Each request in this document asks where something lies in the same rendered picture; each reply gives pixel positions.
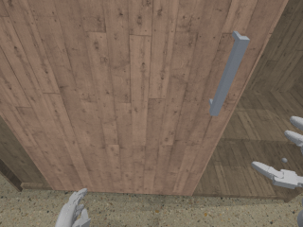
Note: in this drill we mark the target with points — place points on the left robot hand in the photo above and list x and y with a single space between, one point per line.
71 210

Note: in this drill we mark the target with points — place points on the right robot hand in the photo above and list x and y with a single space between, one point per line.
285 178

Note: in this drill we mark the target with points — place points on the wardrobe door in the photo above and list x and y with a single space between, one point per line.
16 158
113 95

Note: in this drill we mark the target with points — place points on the handle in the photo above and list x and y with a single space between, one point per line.
229 72

